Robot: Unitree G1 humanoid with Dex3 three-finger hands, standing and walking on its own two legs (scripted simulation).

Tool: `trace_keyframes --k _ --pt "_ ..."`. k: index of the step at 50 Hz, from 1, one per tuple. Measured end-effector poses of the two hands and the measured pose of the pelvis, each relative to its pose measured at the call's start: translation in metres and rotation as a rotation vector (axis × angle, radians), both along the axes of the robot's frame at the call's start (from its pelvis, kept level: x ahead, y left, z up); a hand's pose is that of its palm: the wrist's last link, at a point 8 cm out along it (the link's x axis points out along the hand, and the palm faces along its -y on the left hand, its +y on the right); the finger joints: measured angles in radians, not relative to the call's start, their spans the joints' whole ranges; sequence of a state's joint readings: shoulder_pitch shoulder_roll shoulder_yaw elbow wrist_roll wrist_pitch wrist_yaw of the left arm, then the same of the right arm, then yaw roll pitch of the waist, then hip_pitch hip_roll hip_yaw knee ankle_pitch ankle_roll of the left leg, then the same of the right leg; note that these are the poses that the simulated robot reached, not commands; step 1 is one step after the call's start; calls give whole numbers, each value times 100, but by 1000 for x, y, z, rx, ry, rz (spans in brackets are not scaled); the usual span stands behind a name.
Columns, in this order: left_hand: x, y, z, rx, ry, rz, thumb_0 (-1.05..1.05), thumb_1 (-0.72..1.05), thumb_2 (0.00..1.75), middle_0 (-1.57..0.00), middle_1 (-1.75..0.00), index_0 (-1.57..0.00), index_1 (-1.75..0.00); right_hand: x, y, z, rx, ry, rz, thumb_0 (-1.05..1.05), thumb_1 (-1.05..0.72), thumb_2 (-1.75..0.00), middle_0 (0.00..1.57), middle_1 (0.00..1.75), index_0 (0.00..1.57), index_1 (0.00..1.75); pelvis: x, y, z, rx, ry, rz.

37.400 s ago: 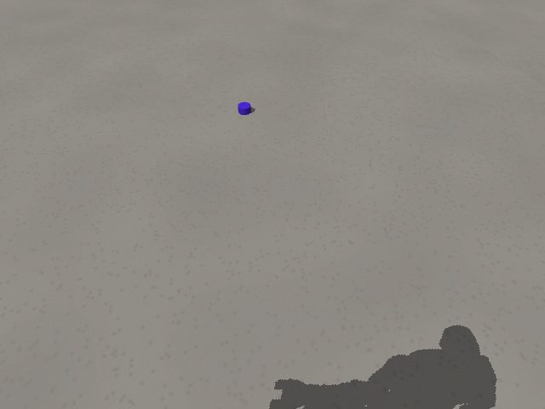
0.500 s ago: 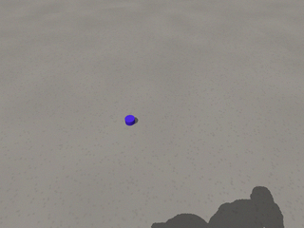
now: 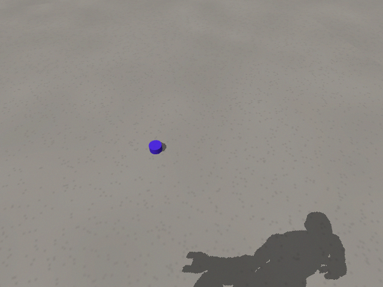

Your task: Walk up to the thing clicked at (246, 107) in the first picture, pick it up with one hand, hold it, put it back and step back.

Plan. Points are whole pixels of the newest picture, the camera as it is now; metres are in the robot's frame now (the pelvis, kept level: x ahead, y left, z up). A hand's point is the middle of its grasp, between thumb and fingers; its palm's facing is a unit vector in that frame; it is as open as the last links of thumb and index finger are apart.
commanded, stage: step back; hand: left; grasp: from above
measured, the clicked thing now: (155, 147) +1.05 +0.26 -0.74
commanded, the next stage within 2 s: stand in 0.22 s
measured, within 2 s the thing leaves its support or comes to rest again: neither
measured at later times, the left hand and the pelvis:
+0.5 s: hand out of the picture +0.12 +0.24 -0.13, palm faces -0.02 -0.95 -0.32, open 7.4 cm; pelvis +0.01 -0.01 +0.02, yaw +0 degrees
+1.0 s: hand out of the picture +0.06 +0.25 -0.13, palm faces -0.03 -0.94 -0.34, open 7.4 cm; pelvis +0.00 -0.01 +0.02, yaw -1 degrees
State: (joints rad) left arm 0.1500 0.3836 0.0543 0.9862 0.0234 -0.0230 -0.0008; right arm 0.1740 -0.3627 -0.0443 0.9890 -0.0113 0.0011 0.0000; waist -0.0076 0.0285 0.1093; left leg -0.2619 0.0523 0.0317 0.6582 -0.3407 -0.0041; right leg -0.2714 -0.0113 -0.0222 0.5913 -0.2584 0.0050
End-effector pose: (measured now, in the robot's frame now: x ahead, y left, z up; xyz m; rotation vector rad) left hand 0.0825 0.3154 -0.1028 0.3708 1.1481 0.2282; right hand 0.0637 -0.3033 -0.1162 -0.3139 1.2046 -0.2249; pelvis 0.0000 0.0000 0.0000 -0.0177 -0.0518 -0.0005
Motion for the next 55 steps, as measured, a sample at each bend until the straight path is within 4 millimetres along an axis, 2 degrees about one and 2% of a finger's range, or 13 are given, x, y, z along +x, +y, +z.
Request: trace_keyframes --k 5,10,15,20,26,35,40,47,55 --pt "24 -14 2 -22 -24 -15 1 90 90 -21 -30 -20 -30 15 1 -2 13 -9 -4 1 -91 -89 20 30 20 30 10 -3 1 22 11 -3" --pt "49 -24 5 -57 -73 -20 1 90 90 -21 -30 -20 -30 23 2 3 13 2 10 1 -91 -89 20 30 20 29 15 -4 6 22 16 -2" --pt "57 -31 6 -82 -82 -25 1 90 90 -21 -30 -20 -30 31 1 13 8 -18 14 1 -91 -89 20 30 20 30 17 -5 12 24 5 -4" --pt "49 -35 8 -92 -57 -29 1 90 90 -21 -30 -20 -30 36 0 20 8 -45 11 1 -91 -89 20 30 20 30 16 -4 17 24 -9 -4" --pt "29 -32 9 -82 -20 -13 1 90 90 -21 -30 -20 -30 35 0 23 16 -51 20 1 -91 -89 20 30 20 29 10 -6 20 24 -16 -5" --pt "-10 -23 10 -54 58 16 1 90 90 -21 -30 -20 -30 16 0 17 36 2 23 1 -91 -89 20 30 20 29 1 -9 22 23 -11 -4" --pt "-24 -22 9 -49 85 24 1 90 90 -21 -30 -20 -30 3 0 14 41 32 15 1 -91 -89 20 30 20 29 -2 -9 22 23 -9 -6" --pt "-28 -23 7 -54 97 20 1 90 90 -21 -30 -20 -30 -10 -1 13 41 61 4 1 -91 -89 20 30 20 29 -3 -9 22 24 -2 -7" --pt "-19 -25 6 -62 90 4 1 90 90 -21 -30 -20 -30 -15 -2 13 33 82 -2 1 -91 -89 20 30 20 29 0 -8 22 26 8 -9"
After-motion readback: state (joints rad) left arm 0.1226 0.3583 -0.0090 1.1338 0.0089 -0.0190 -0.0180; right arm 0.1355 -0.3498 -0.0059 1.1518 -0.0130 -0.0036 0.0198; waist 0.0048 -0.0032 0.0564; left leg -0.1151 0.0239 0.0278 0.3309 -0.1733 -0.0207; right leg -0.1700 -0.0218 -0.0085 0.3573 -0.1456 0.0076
